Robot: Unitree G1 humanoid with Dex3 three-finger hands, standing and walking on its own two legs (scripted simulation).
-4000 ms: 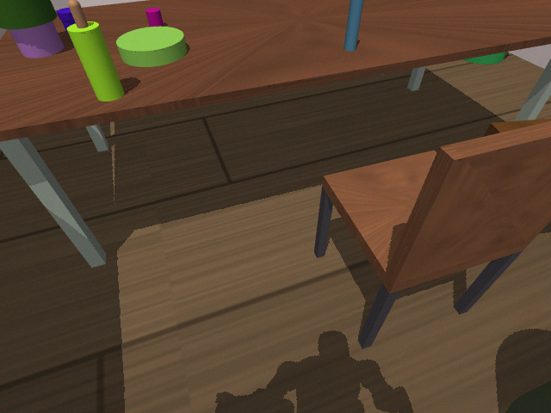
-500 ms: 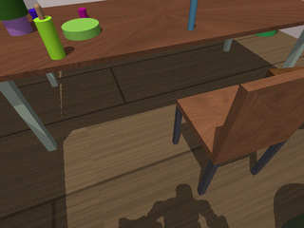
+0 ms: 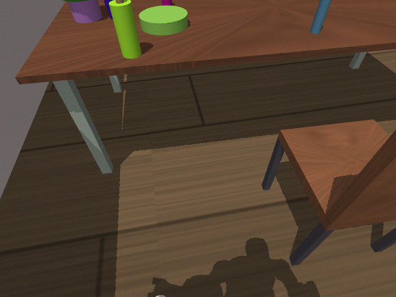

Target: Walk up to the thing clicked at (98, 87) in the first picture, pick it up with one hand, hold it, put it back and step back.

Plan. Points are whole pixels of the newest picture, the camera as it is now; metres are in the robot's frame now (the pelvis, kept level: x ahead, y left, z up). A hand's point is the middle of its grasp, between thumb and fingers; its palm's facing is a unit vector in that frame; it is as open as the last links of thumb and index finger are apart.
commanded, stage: walk up
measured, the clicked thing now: (124, 21) +1.07 +0.30 +0.12
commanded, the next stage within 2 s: none
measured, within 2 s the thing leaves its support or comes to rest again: neither
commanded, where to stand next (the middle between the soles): +0.37 +0.29 m, yaw +19 degrees
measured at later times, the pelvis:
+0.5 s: pelvis +0.15 +0.08 +0.00, yaw +13 degrees
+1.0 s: pelvis +0.26 +0.23 +0.00, yaw +21 degrees
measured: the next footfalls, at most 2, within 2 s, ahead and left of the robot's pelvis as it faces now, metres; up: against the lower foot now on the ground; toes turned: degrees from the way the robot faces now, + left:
left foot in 0.06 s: +0.13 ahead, +0.19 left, +0.00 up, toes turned +7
right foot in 0.38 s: +0.24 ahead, -0.02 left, +0.00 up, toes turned +5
